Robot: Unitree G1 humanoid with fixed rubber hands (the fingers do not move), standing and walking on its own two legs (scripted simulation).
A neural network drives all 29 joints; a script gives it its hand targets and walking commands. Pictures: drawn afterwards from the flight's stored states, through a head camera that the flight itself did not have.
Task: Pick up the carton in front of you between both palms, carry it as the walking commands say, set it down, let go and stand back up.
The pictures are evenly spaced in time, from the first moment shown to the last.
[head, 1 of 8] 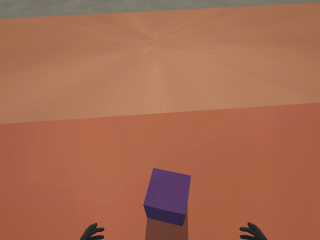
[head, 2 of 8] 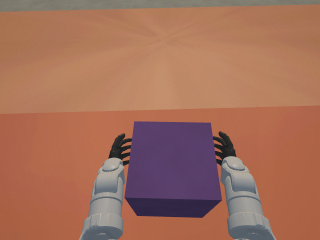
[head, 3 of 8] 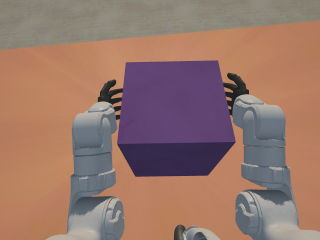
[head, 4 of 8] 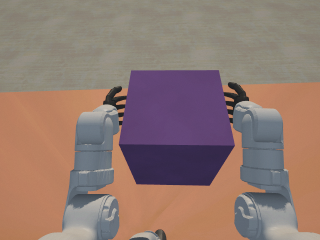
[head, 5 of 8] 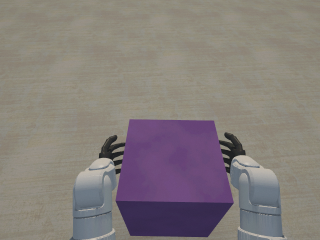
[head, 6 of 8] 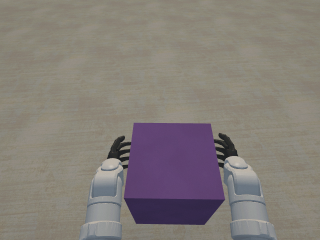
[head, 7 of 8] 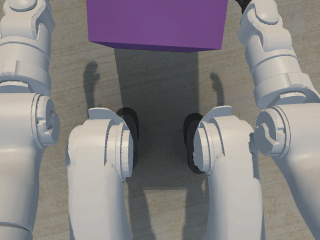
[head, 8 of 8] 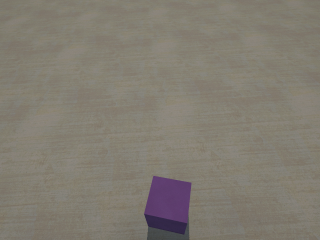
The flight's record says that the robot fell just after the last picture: no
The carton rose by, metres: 0.68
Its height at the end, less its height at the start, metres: -0.30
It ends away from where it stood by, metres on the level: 6.01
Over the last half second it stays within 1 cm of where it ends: yes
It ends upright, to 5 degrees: yes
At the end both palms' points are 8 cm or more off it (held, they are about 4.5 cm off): yes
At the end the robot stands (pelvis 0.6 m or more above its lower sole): yes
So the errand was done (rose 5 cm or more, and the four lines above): yes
